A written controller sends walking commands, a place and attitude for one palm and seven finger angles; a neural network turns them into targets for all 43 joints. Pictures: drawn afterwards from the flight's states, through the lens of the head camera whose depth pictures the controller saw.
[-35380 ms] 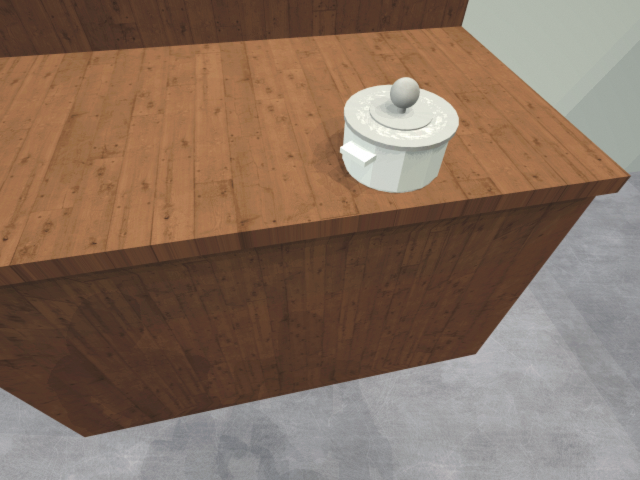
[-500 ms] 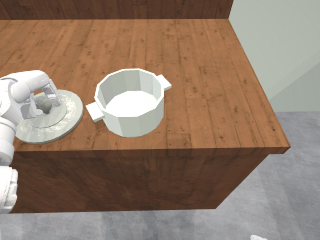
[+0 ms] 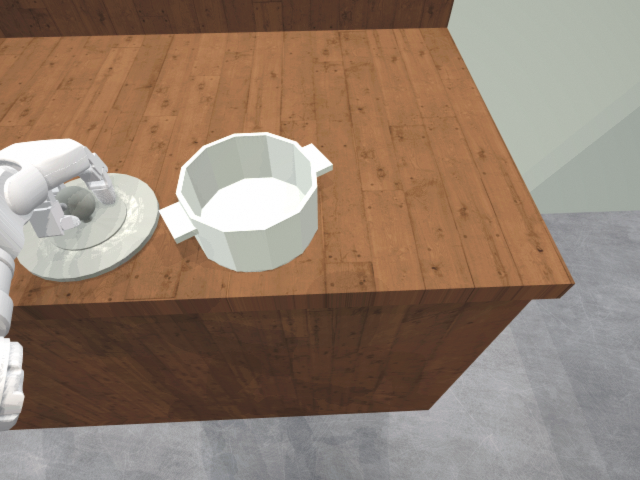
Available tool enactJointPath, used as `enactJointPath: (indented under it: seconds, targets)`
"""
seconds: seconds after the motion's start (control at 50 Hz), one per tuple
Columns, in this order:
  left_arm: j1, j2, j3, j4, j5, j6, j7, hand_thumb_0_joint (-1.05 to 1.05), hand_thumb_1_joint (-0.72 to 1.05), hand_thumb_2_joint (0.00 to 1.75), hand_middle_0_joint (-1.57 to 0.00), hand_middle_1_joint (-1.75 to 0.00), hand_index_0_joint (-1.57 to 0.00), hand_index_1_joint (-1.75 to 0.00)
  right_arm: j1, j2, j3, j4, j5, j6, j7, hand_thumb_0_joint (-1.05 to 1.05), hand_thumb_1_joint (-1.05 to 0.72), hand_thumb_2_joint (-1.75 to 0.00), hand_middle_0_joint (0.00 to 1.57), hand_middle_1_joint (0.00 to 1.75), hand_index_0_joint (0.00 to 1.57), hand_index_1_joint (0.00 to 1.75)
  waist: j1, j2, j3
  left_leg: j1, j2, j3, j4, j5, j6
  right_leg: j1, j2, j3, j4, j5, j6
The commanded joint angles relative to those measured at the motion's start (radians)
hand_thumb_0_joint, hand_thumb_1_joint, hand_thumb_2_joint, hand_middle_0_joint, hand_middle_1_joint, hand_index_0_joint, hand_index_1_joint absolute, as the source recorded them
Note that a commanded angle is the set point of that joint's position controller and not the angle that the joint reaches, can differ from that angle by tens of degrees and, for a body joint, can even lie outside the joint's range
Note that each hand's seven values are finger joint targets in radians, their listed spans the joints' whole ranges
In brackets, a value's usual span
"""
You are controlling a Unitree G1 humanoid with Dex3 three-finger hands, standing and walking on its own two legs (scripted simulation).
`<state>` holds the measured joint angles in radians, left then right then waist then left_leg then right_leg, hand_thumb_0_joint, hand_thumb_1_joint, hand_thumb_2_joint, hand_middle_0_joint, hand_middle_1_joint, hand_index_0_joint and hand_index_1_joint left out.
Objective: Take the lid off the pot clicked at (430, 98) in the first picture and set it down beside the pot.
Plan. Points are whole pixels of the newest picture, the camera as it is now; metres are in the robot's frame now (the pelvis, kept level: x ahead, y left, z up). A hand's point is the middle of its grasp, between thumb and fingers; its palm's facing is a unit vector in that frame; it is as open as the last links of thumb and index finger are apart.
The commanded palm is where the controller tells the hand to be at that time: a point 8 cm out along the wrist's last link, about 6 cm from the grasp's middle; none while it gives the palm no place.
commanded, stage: open the fingers wide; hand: left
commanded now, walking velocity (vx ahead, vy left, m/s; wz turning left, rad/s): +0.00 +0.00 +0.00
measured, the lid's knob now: (75, 203) +0.44 +0.33 +0.09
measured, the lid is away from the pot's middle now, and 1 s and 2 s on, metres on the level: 0.23 0.23 0.23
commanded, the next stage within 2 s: raise the empty hand in 0.64 s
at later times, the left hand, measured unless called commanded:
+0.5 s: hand (57, 207) +0.42 +0.33 +0.11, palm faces -0.39 -0.09 -0.92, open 10.6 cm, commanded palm +0.42 +0.33 +0.18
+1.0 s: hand (42, 189) +0.43 +0.34 +0.13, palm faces -0.34 -0.08 -0.94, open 11.0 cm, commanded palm +0.42 +0.33 +0.21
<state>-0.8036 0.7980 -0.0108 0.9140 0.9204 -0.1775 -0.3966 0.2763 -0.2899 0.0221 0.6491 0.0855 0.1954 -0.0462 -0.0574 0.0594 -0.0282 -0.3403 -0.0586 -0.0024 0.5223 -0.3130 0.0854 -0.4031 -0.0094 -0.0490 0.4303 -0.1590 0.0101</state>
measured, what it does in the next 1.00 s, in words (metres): stands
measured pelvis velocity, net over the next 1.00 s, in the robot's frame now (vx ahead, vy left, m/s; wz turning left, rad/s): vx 0.02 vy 0.01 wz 0.01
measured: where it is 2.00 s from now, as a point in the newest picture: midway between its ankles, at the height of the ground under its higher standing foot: outside the picture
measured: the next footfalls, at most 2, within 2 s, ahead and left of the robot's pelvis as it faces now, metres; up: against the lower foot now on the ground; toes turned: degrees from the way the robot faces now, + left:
none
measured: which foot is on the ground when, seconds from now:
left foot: down 0.00-1.00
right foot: down 0.00-1.00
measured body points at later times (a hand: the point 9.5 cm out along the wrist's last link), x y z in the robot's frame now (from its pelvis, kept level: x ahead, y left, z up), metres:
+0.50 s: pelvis +0.01 +0.00 +0.00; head +0.07 +0.00 +0.45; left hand +0.44 +0.33 +0.16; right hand +0.10 -0.27 -0.12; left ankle -0.04 +0.06 -0.74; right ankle +0.03 -0.14 -0.74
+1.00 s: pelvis +0.02 +0.01 +0.00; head +0.07 +0.01 +0.45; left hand +0.44 +0.34 +0.19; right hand +0.11 -0.25 -0.12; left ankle -0.04 +0.06 -0.74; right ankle +0.03 -0.14 -0.74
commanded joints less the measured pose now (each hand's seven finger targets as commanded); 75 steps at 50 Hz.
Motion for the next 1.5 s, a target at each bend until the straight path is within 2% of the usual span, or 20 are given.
enactJointPath:
  seconds: [0.0, 0.06, 0.1, 0.18, 0.26, 0.44, 0.54, 0.66, 0.7, 0.8, 0.92, 0.98, 1.02, 1.08, 1.16, 1.24, 1.32, 1.36, 1.4, 1.48]
  targets:
    - [-0.404, 0.303, 0.109, -0.137, -0.03, 0.003, 0.046, 0.0, 0.05, 1.08, -0.76, -0.54, -0.74, -0.53, 0.023, -0.171, -0.057, -0.087, -0.004, -0.02, -0.008, 0.0, -0.9, -0.9, 0.2, 0.3, 0.2, 0.3, -0.023, 0.023, -0.301, 0.132, 0.048, -0.062, -0.057, 0.432, -0.02, 0.133, 0.039, -0.002, -0.008, 0.135, -0.068]
    - [-0.413, 0.357, 0.146, -0.15, -0.023, 0.002, 0.049, 0.0, 0.02, 1.04, -0.7, -0.55, -0.69, -0.55, 0.014, -0.167, -0.052, -0.099, -0.003, -0.017, -0.011, 0.0, -0.9, -0.9, 0.2, 0.3, 0.2, 0.3, -0.008, -0.014, -0.336, 0.076, 0.038, -0.041, -0.065, 0.394, -0.006, 0.217, 0.034, 0.006, 0.0, 0.173, -0.066]
    - [-0.426, 0.354, 0.139, -0.195, -0.018, -0.002, 0.055, 0.0, 0.0, 1.02, -0.67, -0.57, -0.65, -0.57, 0.001, -0.165, -0.054, -0.107, -0.004, -0.018, -0.01, 0.0, -0.9, -0.9, 0.2, 0.3, 0.2, 0.3, -0.01, 0.064, -0.358, 0.116, 0.04, -0.047, -0.06, 0.462, -0.014, 0.21, 0.031, 0.009, 0.002, 0.193, -0.069]
    - [-0.355, 0.405, 0.198, -0.218, -0.014, -0.004, 0.06, 0.0, -0.05, 0.96, -0.59, -0.6, -0.58, -0.6, -0.004, -0.159, -0.05, -0.115, -0.006, -0.019, -0.008, 0.0, -0.9, -0.9, 0.2, 0.3, 0.2, 0.3, 0.007, 0.075, -0.394, 0.14, 0.043, -0.051, -0.049, 0.561, -0.016, 0.239, 0.035, 0.01, 0.005, 0.237, -0.066]
    - [-0.332, 0.353, 0.157, -0.168, -0.026, 0.014, 0.047, 0.0, -0.09, 0.92, -0.52, -0.61, -0.52, -0.61, -0.006, -0.164, -0.052, -0.107, -0.003, -0.015, -0.003, 0.0, -0.9, -0.9, 0.2, 0.3, 0.2, 0.3, -0.007, 0.038, -0.323, 0.107, 0.045, -0.043, -0.055, 0.504, -0.013, 0.204, 0.034, 0.005, -0.007, 0.215, -0.062]
    - [-0.337, 0.398, 0.203, -0.244, -0.036, 0.003, 0.045, 0.0, -0.13, 0.89, -0.47, -0.62, -0.47, -0.62, -0.002, -0.164, -0.053, -0.106, -0.006, -0.014, -0.01, 0.0, -0.9, -0.9, 0.2, 0.3, 0.2, 0.3, -0.006, 0.07, -0.386, 0.182, 0.047, -0.064, -0.037, 0.626, -0.021, 0.2, 0.041, 0.0, -0.005, 0.24, -0.063]
    - [-0.336, 0.312, 0.128, -0.285, -0.033, 0.014, 0.04, 0.0, -0.13, 0.9, -0.48, -0.61, -0.48, -0.61, -0.021, -0.161, -0.056, -0.117, -0.005, -0.011, 0.004, 0.0, -0.9, -0.9, 0.2, 0.3, 0.2, 0.3, -0.007, 0.115, -0.367, 0.211, 0.05, -0.078, -0.04, 0.655, -0.038, 0.161, 0.042, -0.004, -0.009, 0.216, -0.065]
    - [-0.297, 0.382, 0.202, -0.258, -0.046, 0.016, 0.042, 0.0, -0.14, 0.9, -0.48, -0.6, -0.48, -0.6, -0.017, -0.161, -0.051, -0.118, -0.007, -0.009, 0.002, 0.0, -0.9, -0.9, 0.2, 0.3, 0.2, 0.3, 0.002, 0.033, -0.377, 0.168, 0.048, -0.068, -0.042, 0.65, -0.024, 0.217, 0.039, -0.002, -0.005, 0.26, -0.061]
    - [-0.372, 0.308, 0.124, -0.282, -0.043, 0.02, 0.038, 0.0, -0.14, 0.91, -0.49, -0.6, -0.49, -0.6, -0.019, -0.163, -0.056, -0.109, -0.006, -0.008, 0.005, 0.0, -0.9, -0.9, 0.2, 0.3, 0.2, 0.3, -0.019, 0.09, -0.338, 0.204, 0.056, -0.081, -0.047, 0.653, -0.04, 0.15, 0.039, -0.005, -0.019, 0.223, -0.063]
    - [-0.405, 0.384, 0.183, -0.427, -0.037, 0.015, 0.054, 0.0, -0.14, 0.91, -0.49, -0.6, -0.49, -0.6, -0.026, -0.162, -0.056, -0.129, -0.011, -0.023, 0.008, 0.0, -0.9, -0.9, 0.2, 0.3, 0.2, 0.3, -0.002, 0.175, -0.438, 0.311, 0.058, -0.114, -0.044, 0.747, -0.065, 0.167, 0.043, -0.005, -0.02, 0.214, -0.069]
    - [-0.315, 0.329, 0.15, -0.227, -0.052, 0.065, 0.03, 0.0, -0.14, 0.91, -0.49, -0.6, -0.49, -0.6, -0.012, -0.164, -0.045, -0.112, -0.005, -0.022, 0.015, 0.0, -0.9, -0.9, 0.2, 0.3, 0.2, 0.3, 0.0, 0.006, -0.313, 0.167, 0.052, -0.079, -0.077, 0.606, -0.042, 0.211, 0.038, -0.009, -0.034, 0.222, -0.061]
    - [-0.385, 0.244, 0.06, -0.327, -0.052, 0.087, 0.007, 0.0, -0.14, 0.91, -0.49, -0.6, -0.49, -0.6, -0.036, -0.159, -0.051, -0.127, 0.001, -0.026, 0.022, 0.0, -0.9, -0.9, 0.2, 0.3, 0.2, 0.3, -0.011, 0.064, -0.321, 0.221, 0.055, -0.098, -0.082, 0.642, -0.052, 0.183, 0.038, -0.01, -0.04, 0.209, -0.065]
    - [-0.443, 0.322, 0.118, -0.483, -0.049, 0.082, 0.007, 0.0, -0.14, 0.91, -0.49, -0.6, -0.49, -0.6, -0.04, -0.159, -0.057, -0.143, -0.008, -0.032, 0.026, 0.0, -0.9, -0.9, 0.2, 0.3, 0.2, 0.3, -0.002, 0.132, -0.423, 0.314, 0.058, -0.117, -0.07, 0.741, -0.064, 0.207, 0.042, -0.005, -0.039, 0.226, -0.067]
    - [-0.356, 0.42, 0.221, -0.399, -0.051, 0.082, 0.008, 0.0, -0.14, 0.91, -0.49, -0.6, -0.49, -0.6, -0.031, -0.158, -0.042, -0.138, -0.008, -0.039, 0.019, 0.0, -0.9, -0.9, 0.2, 0.3, 0.2, 0.3, 0.01, 0.083, -0.418, 0.277, 0.052, -0.107, -0.066, 0.78, -0.052, 0.261, 0.043, -0.005, -0.034, 0.273, -0.065]
    - [-0.409, 0.324, 0.121, -0.311, -0.054, 0.116, -0.012, 0.0, -0.14, 0.91, -0.49, -0.6, -0.49, -0.6, -0.034, -0.161, -0.04, -0.13, 0.001, -0.033, 0.023, 0.0, -0.9, -0.9, 0.2, 0.3, 0.2, 0.3, -0.002, 0.027, -0.293, 0.189, 0.051, -0.091, -0.106, 0.626, -0.049, 0.239, 0.037, -0.016, -0.051, 0.234, -0.064]
    - [-0.435, 0.302, 0.097, -0.499, -0.044, 0.131, -0.023, 0.0, -0.14, 0.91, -0.49, -0.6, -0.49, -0.6, -0.057, -0.155, -0.05, -0.158, -0.006, -0.048, 0.039, 0.0, -0.9, -0.9, 0.2, 0.3, 0.2, 0.3, 0.003, 0.144, -0.409, 0.333, 0.056, -0.125, -0.076, 0.809, -0.072, 0.225, 0.043, -0.01, -0.046, 0.245, -0.067]
    - [-0.409, 0.405, 0.187, -0.374, -0.054, 0.15, -0.036, 0.0, -0.14, 0.91, -0.49, -0.6, -0.49, -0.6, -0.03, -0.168, -0.037, -0.138, -0.004, -0.042, 0.033, 0.0, -0.9, -0.9, 0.2, 0.3, 0.2, 0.3, 0.006, 0.013, -0.35, 0.215, 0.046, -0.088, -0.098, 0.658, -0.046, 0.294, 0.04, -0.01, -0.056, 0.262, -0.064]
    - [-0.466, 0.364, 0.131, -0.32, -0.055, 0.17, -0.05, 0.0, -0.14, 0.91, -0.49, -0.6, -0.49, -0.6, -0.032, -0.171, -0.036, -0.132, 0.005, -0.038, 0.026, 0.0, -0.9, -0.9, 0.2, 0.3, 0.2, 0.3, -0.006, -0.039, -0.298, 0.159, 0.041, -0.069, -0.12, 0.545, -0.034, 0.295, 0.036, -0.014, -0.061, 0.253, -0.061]
    - [-0.531, 0.342, 0.09, -0.388, -0.052, 0.176, -0.053, 0.0, -0.14, 0.91, -0.49, -0.6, -0.49, -0.6, -0.052, -0.176, -0.043, -0.143, 0.006, -0.041, 0.03, 0.0, -0.9, -0.9, 0.2, 0.3, 0.2, 0.3, -0.013, 0.06, -0.32, 0.205, 0.042, -0.078, -0.114, 0.586, -0.044, 0.272, 0.03, -0.01, -0.063, 0.243, -0.069]
    - [-0.502, 0.367, 0.127, -0.449, -0.032, 0.176, -0.059, 0.0, -0.14, 0.91, -0.49, -0.6, -0.49, -0.6, -0.057, -0.159, -0.039, -0.155, -0.003, -0.057, 0.029, 0.0, -0.9, -0.9, 0.2, 0.3, 0.2, 0.3, 0.002, 0.109, -0.404, 0.291, 0.042, -0.1, -0.091, 0.757, -0.055, 0.286, 0.042, -0.006, -0.053, 0.279, -0.068]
